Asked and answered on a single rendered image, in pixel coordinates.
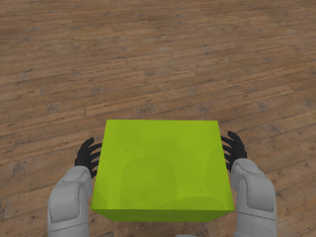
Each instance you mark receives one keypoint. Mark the left robot hand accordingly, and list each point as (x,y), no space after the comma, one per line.
(84,156)

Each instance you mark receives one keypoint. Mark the robot left forearm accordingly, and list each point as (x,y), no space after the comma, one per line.
(67,206)

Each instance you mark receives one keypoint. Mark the carton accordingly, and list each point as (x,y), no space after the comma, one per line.
(162,170)

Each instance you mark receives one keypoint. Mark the right robot hand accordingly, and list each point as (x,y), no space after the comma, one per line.
(236,152)

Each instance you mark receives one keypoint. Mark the robot right forearm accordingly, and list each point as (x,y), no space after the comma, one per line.
(256,201)

